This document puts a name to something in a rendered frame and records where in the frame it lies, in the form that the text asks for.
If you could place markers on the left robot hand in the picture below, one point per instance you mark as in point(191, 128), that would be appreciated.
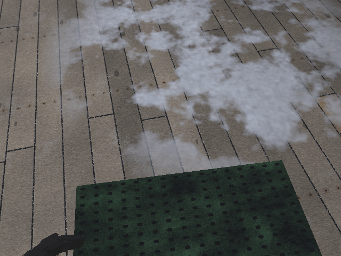
point(54, 244)

